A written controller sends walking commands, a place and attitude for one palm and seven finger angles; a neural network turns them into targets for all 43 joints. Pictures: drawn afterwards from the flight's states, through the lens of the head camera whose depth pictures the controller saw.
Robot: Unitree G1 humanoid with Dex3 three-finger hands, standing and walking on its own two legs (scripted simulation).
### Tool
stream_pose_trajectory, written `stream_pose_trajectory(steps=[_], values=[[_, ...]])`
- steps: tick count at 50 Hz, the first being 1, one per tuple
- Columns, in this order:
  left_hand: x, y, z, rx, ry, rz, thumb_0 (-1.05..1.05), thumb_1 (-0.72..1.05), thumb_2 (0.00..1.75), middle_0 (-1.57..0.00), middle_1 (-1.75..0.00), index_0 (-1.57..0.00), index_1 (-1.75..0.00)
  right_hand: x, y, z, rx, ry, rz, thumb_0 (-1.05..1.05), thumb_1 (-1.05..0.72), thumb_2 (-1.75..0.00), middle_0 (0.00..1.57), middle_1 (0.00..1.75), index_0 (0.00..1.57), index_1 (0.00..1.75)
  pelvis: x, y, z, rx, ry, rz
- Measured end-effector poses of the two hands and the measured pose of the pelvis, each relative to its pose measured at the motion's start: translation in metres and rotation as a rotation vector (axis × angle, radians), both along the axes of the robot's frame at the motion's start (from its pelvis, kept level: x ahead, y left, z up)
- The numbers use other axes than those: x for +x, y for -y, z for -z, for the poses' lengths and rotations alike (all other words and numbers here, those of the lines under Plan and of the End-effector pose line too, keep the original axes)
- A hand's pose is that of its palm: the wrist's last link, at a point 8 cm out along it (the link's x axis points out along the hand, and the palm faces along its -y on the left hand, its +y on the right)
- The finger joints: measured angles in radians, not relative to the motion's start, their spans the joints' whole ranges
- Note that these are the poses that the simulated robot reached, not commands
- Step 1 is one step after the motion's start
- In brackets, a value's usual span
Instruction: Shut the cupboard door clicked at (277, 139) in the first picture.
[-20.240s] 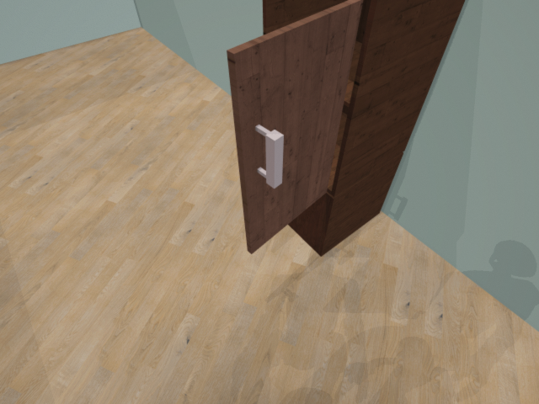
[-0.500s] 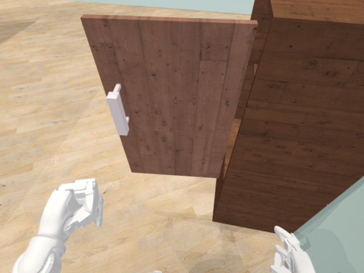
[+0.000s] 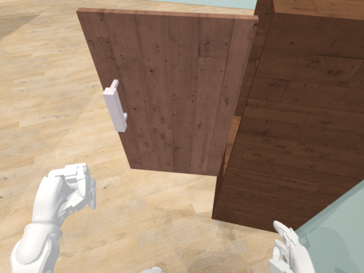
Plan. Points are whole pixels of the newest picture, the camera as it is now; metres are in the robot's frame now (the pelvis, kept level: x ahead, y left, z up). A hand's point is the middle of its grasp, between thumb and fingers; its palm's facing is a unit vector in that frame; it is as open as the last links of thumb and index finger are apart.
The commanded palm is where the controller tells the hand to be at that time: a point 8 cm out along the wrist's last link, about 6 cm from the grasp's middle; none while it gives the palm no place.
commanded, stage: bring the fist close to the handle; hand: left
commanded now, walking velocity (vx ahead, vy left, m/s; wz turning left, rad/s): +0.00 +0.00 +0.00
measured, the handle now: (118, 106) +0.50 +0.21 +0.07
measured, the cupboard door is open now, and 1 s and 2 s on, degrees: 97 97 88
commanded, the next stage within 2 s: push the door shut along its arc in 1.22 s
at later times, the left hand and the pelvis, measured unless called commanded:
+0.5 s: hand (107, 158) +0.33 +0.19 +0.08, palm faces -0.05 -1.00 -0.05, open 3.1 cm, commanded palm +0.32 +0.24 +0.08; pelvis +0.01 +0.01 +0.01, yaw -1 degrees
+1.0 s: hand (120, 129) +0.41 +0.18 +0.08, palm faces -0.03 -1.00 -0.02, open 3.1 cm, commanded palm +0.38 +0.23 +0.08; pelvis +0.01 +0.02 +0.01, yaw -3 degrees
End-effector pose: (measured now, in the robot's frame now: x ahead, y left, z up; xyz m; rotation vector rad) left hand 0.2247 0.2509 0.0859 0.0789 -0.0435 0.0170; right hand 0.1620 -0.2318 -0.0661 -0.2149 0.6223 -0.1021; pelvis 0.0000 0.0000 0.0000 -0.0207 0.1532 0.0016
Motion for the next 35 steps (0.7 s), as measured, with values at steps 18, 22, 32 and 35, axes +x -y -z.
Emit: stream_pose_trajectory(steps=[18,22,32,35], values=[[0.074,0.005,-0.001,-0.027,-0.013,0.017,0.01,0.89,0.90,-1.30,-1.50,-1.30,-1.49,-0.027,0.015,0.007,-0.012,-0.118,0.077,0.02,-0.91,-0.90,0.21,0.30,0.20,0.30,0.006,-0.002,-0.006,0.011,-0.018,0.021],[0.086,0.003,0.003,-0.016,-0.037,0.043,0.01,0.90,0.90,-1.30,-1.50,-1.30,-1.50,-0.031,0.015,0.012,-0.012,-0.153,0.081,0.02,-0.91,-0.90,0.21,0.30,0.20,0.30,0.006,-0.004,-0.006,0.008,-0.025,0.019],[0.117,0.008,0.007,-0.056,-0.037,0.046,0.01,0.90,0.90,-1.30,-1.50,-1.30,-1.50,-0.038,0.010,0.015,-0.021,-0.201,0.101,0.02,-0.91,-0.90,0.21,0.30,0.20,0.30,0.004,-0.010,-0.006,0.006,-0.034,0.020],[0.131,0.009,0.003,-0.048,-0.019,0.047,0.01,0.90,0.90,-1.30,-1.50,-1.30,-1.50,-0.042,0.009,0.017,-0.020,-0.218,0.106,0.02,-0.91,-0.90,0.21,0.30,0.20,0.30,0.003,-0.012,-0.005,0.004,-0.040,0.022]])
